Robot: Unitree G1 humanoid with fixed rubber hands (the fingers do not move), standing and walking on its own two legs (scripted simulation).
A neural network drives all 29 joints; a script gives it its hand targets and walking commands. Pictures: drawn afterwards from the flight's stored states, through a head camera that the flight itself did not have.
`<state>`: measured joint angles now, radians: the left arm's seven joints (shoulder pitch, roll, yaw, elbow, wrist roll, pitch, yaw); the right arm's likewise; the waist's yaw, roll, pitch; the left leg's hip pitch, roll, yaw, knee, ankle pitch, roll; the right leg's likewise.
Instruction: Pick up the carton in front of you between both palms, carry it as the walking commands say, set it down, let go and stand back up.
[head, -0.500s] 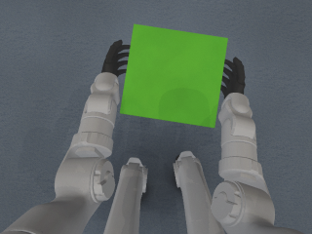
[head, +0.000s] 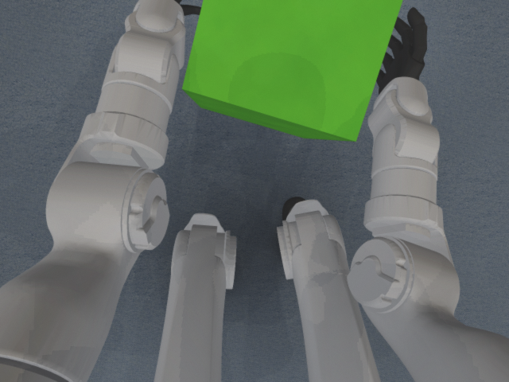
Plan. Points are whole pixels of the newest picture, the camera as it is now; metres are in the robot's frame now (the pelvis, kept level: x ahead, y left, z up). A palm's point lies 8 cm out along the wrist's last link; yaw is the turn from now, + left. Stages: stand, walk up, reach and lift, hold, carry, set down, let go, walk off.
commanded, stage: set down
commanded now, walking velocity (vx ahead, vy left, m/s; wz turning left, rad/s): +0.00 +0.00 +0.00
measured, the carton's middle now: (279, 55) +0.53 -0.06 -0.22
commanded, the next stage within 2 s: none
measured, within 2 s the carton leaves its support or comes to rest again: rests again in 0.86 s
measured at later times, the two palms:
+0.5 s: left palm (188, 8) +0.60 +0.07 -0.23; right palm (377, 71) +0.50 -0.21 -0.22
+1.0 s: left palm (192, 22) +0.59 +0.07 -0.26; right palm (374, 80) +0.49 -0.22 -0.25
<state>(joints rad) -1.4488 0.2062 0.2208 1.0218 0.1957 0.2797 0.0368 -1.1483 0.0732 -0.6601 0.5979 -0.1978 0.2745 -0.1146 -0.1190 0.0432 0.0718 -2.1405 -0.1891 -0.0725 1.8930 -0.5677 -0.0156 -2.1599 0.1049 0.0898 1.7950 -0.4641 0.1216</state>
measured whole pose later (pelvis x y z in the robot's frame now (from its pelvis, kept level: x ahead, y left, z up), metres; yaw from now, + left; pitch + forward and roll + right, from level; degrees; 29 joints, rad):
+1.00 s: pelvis +0.01 +0.01 -0.07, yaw -2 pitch +40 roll -7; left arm -1.67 0.33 0.04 1.25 0.10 0.21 0.03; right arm -1.36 -0.06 -0.65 0.87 -0.12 0.21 -0.07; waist -0.16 0.00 0.35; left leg -2.22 -0.14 -0.03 2.21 -0.67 0.04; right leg -2.22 0.07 0.03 2.08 -0.56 0.12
